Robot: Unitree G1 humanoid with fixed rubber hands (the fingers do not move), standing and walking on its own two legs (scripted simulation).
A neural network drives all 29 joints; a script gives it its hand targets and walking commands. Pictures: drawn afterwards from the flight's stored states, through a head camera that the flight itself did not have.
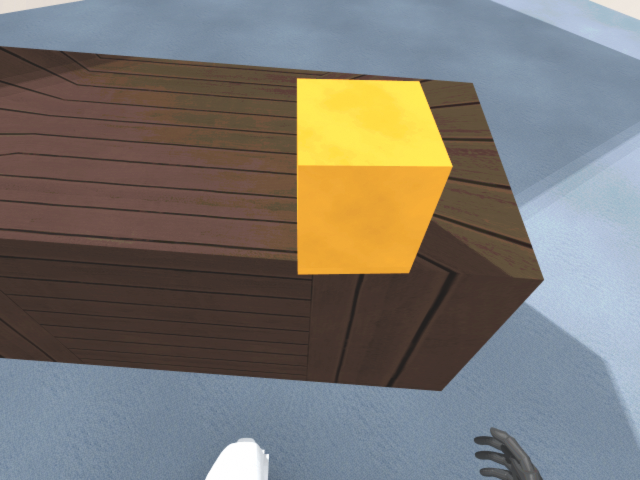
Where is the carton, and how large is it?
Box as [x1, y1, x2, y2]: [297, 79, 452, 274]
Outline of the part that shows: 297,79 298,274 408,272 452,166 419,82 383,80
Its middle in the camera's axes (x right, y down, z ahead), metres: +0.06 -0.09 +0.65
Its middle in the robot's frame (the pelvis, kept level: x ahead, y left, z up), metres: +0.55 -0.05 +0.03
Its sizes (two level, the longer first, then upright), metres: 0.210 0.200 0.250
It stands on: a pedestal, 0.64 m high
